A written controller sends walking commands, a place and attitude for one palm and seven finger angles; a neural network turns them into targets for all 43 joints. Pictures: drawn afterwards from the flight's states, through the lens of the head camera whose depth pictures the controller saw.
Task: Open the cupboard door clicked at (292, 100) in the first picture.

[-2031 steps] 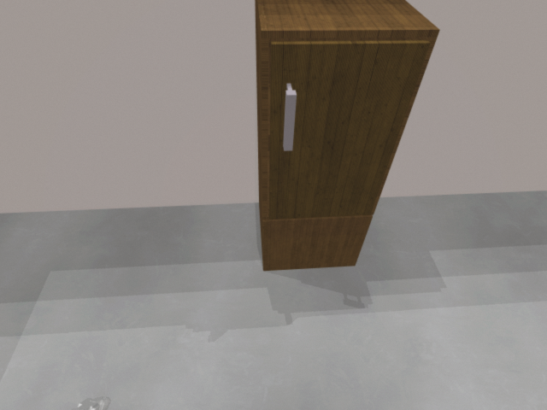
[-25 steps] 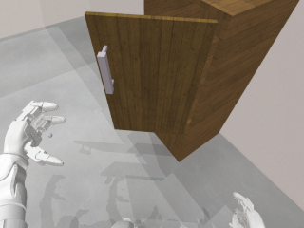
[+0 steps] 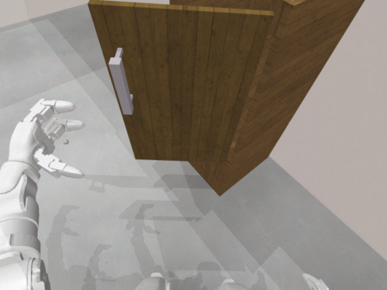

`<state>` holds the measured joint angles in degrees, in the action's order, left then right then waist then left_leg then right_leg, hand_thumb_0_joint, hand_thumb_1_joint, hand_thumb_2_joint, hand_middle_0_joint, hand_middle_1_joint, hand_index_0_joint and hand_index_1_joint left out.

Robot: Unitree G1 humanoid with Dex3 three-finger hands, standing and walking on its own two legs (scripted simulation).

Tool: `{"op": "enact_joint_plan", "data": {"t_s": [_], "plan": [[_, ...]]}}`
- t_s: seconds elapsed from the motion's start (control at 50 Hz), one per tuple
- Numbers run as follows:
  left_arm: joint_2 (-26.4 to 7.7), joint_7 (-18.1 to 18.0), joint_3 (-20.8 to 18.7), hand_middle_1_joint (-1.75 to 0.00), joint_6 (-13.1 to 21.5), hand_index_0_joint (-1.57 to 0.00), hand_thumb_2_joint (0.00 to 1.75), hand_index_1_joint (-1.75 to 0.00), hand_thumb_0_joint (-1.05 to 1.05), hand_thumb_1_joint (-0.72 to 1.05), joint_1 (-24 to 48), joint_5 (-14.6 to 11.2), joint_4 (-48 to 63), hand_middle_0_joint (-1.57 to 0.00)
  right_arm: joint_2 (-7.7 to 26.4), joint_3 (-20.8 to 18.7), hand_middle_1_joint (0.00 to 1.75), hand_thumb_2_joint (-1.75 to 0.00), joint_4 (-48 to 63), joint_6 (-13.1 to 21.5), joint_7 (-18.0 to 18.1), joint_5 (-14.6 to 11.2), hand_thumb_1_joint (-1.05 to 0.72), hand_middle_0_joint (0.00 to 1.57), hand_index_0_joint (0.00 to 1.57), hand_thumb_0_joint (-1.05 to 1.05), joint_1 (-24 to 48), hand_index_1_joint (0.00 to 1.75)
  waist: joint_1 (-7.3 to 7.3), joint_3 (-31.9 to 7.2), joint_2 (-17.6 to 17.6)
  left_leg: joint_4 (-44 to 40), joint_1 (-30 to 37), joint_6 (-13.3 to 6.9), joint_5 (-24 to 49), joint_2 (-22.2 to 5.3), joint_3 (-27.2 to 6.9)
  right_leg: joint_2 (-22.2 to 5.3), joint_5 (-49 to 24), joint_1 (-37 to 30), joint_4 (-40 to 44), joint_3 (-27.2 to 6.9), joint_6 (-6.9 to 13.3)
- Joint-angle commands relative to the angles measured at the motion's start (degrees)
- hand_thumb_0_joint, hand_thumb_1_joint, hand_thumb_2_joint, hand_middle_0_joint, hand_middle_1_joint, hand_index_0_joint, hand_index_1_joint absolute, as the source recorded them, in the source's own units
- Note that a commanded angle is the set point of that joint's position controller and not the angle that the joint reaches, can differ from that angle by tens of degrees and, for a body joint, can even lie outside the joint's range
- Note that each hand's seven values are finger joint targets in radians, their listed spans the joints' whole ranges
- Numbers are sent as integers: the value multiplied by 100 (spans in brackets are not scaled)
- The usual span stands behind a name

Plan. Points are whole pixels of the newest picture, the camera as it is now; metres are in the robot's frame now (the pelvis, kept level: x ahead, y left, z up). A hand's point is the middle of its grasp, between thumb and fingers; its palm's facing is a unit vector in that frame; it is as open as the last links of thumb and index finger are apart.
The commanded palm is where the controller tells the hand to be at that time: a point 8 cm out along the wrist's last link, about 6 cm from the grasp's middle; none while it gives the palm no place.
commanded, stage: move the hooked fingers beside the handle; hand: left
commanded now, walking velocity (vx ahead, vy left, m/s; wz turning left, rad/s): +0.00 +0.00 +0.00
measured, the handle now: (124, 83) +0.57 +0.19 +0.06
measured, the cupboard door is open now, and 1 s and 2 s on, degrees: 50 50 50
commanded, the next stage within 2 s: none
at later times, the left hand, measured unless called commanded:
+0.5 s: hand (78, 115) +0.44 +0.26 +0.08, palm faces +0.01 -1.00 -0.02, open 14.0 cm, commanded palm +0.43 +0.30 +0.07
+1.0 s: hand (87, 92) +0.51 +0.26 +0.08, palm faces +0.00 -1.00 -0.01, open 14.0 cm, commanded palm +0.50 +0.30 +0.06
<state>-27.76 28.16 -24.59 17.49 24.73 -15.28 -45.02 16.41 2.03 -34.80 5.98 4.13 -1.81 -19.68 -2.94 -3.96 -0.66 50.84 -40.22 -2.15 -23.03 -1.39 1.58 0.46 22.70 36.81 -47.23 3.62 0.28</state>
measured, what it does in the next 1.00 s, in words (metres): stands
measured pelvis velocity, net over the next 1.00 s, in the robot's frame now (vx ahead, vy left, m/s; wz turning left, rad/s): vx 0.00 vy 0.00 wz -0.04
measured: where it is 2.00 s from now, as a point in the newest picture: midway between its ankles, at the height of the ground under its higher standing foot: outside the picture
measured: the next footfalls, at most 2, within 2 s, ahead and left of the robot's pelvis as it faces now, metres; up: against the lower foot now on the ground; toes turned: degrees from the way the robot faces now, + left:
none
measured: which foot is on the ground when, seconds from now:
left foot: down 0.00-1.00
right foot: down 0.00-1.00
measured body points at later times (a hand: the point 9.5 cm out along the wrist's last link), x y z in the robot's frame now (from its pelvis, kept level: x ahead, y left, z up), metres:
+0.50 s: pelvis -0.01 +0.00 -0.01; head +0.09 +0.02 +0.43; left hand +0.44 +0.31 +0.08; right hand +0.04 -0.28 -0.12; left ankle +0.02 +0.09 -0.70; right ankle +0.00 -0.12 -0.70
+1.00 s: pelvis +0.00 +0.00 -0.02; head +0.14 +0.02 +0.40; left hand +0.51 +0.31 +0.08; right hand -0.03 -0.28 -0.12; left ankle +0.02 +0.09 -0.70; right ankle +0.00 -0.12 -0.70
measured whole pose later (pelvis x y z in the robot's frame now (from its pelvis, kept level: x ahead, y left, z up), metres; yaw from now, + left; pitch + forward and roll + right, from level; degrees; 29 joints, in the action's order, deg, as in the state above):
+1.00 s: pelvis +0.00 +0.00 -0.02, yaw -2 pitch +22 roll -4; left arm -44.6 26.8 -28.9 18.3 56.1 -5.8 -73.7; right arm 16.9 3.7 -35.2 -3.6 2.7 -0.1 -24.3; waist -10.6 -3.9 -0.9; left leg 57.7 -54.6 -1.9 -24.9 -3.6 1.1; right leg 2.5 23.2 50.7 -52.2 3.8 0.6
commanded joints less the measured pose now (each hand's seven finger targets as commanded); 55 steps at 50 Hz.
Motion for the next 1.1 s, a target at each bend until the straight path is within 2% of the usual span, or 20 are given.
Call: {"op": "enact_joint_plan", "data": {"t_s": [0.0,0.1,0.16,0.22,0.3,0.32,0.36,0.4,0.46,0.54,0.6,0.66,0.72,0.84,0.86,0.9,0.92,0.94,1.0,1.08], "plan": [[-1483,-115,-279,-120,442,-30,30,-120,0,-50,2045,-81,1222,-30,947,-400,30,-90,597,179,40,-12,-90,20,20,0,-312,30,-40,-2192,-649,-704,1928,161,2057,11,-511,180,-1411,-222,393,-61,142],[-1554,-337,-261,-120,403,-30,30,-120,0,-50,2574,109,625,-30,950,-380,30,-90,506,26,-17,12,-90,20,20,0,-414,30,-137,-1940,-502,-662,1623,143,1911,6,-481,175,-1375,-102,360,-56,118],[-1935,-396,-557,-120,466,-30,30,-120,0,-50,2548,183,496,-30,990,-389,30,-90,551,-63,-39,33,-90,20,20,0,-493,30,-33,-2195,-550,-595,1600,146,2121,1,-464,194,-1548,-274,270,-85,152],[-2052,-362,-587,-120,560,-30,30,-120,0,-50,2811,251,324,-30,978,-373,30,-90,525,-146,-68,55,-90,20,20,0,-535,30,-88,-2282,-553,-519,1480,123,2087,-1,-405,195,-1642,-317,243,-130,121],[-2069,-211,-464,-120,633,-30,30,-120,0,-50,3351,283,-266,-30,991,-345,30,-90,471,-264,-48,32,-90,20,20,0,-573,30,-278,-1952,-429,-453,1089,53,1625,13,-333,214,-1455,-158,263,-183,95],[-2161,-186,-513,-120,668,-30,30,-120,0,-50,3497,312,-309,-30,1005,-361,30,-90,442,-285,-42,40,-90,20,20,0,-610,30,-261,-2028,-548,-431,1119,57,1639,10,-350,204,-1445,-134,241,-186,111],[-1934,-116,-215,-120,735,-30,30,-120,0,-50,3878,344,-241,-30,993,-361,30,-90,436,-309,-40,43,-90,20,20,0,-645,30,-369,-2115,-833,-374,1388,69,1738,-9,-418,225,-1331,170,192,-150,144],[-2196,-103,-379,-120,737,-30,30,-120,0,-50,3886,395,-550,-30,1046,-378,30,-90,328,-353,-30,60,-90,20,20,0,-740,30,-384,-2189,-756,-332,1383,72,1668,-31,-451,230,-1245,271,210,-160,126],[-2090,-96,-231,-120,709,-30,30,-120,0,-50,4257,368,-758,-30,1052,-355,30,-90,274,-402,-18,59,-90,20,20,0,-810,30,-514,-2161,-602,-271,1215,31,1547,-24,-465,229,-1186,360,193,-169,110],[-2665,-205,-546,-120,667,-30,30,-120,0,-50,4536,513,-935,-30,1109,-344,30,-90,217,-473,-23,83,-90,20,20,0,-931,30,-465,-2439,-794,-196,1079,28,1509,-10,-464,213,-1163,289,141,-223,91],[-3143,-251,-805,-120,663,-30,30,-120,0,-50,4633,625,-1078,-30,1117,-315,30,-90,253,-555,-22,97,-90,20,20,0,-1006,30,-463,-2583,-673,-81,782,-12,1615,-7,-387,223,-1423,22,87,-298,57],[-3130,-255,-703,-120,646,-30,30,-120,0,-50,4781,708,-1208,-30,1103,-290,30,-90,307,-620,-37,108,-90,20,20,0,-1078,30,-512,-2508,-764,-30,661,-27,1632,0,-369,252,-1458,72,39,-292,71],[-3456,-209,-845,-120,601,-30,30,-120,0,-50,4822,793,-1361,-30,1152,-294,30,-90,287,-691,-45,117,-90,20,20,0,-1186,30,-518,-2658,-929,43,636,-19,1738,-20,-346,256,-1566,59,29,-328,59],[-3302,-97,-628,-120,479,-30,30,-120,0,-50,5100,803,-1582,-30,1187,-283,30,-90,240,-809,-54,143,-90,20,20,0,-1356,30,-699,-2534,-920,57,795,-10,1845,-87,-436,299,-1458,460,43,-231,46],[-3109,-79,-517,-120,463,-30,30,-120,0,-50,5172,758,-1633,-30,1178,-275,30,-90,234,-820,-56,148,-90,20,20,0,-1387,30,-766,-2512,-968,99,856,-26,1928,-75,-428,316,-1507,579,35,-223,63],[-3304,-92,-567,-120,426,-30,30,-120,0,-50,5390,820,-1716,-30,1212,-269,30,-90,179,-855,-50,158,-90,20,20,0,-1448,30,-809,-2551,-978,113,840,-17,1860,-97,-474,314,-1381,680,46,-218,47],[-3370,-124,-636,-120,399,-30,30,-120,0,-50,5312,832,-1801,-30,1226,-274,30,-90,181,-873,-43,166,-90,20,20,0,-1489,30,-820,-2503,-756,113,753,-30,1827,-110,-494,315,-1363,654,53,-213,38],[-3216,-127,-505,-120,394,-30,30,-120,0,-50,5340,836,-1742,-30,1206,-262,30,-90,209,-870,-56,167,-90,20,20,0,-1497,30,-827,-2541,-872,108,756,-25,1839,-95,-479,310,-1368,667,37,-210,36],[-3519,-181,-767,-120,476,-30,30,-120,0,-50,5299,874,-1487,-30,1232,-293,30,-90,214,-913,-78,220,-90,20,20,0,-1583,30,-715,-2998,-1107,168,1138,22,2286,-127,-530,319,-1576,680,-66,-168,59],[-3377,-253,-785,-120,561,-30,30,-120,0,-50,5010,859,-1174,-30,1184,-318,30,-90,285,-990,-149,244,-90,20,20,0,-1595,30,-589,-3237,-1356,189,1581,97,2900,-159,-559,358,-1797,728,-112,-96,75]]}}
